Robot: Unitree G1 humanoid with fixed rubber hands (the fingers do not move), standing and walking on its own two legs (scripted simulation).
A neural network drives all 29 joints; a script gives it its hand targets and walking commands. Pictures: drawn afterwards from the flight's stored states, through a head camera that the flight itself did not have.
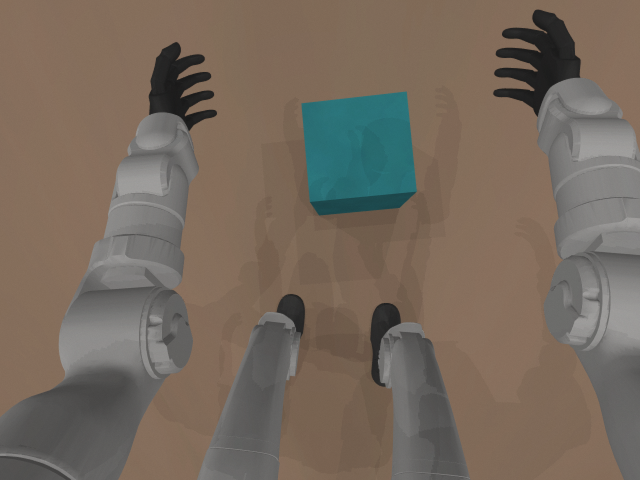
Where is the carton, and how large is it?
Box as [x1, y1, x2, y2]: [301, 92, 416, 214]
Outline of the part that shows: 406,92 301,103 310,202 318,214 399,207 416,191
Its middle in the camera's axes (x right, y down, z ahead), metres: +0.08 -0.18 +0.88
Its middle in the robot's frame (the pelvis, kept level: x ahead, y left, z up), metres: +0.56 +0.00 -0.54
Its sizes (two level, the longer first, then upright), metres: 0.210 0.200 0.250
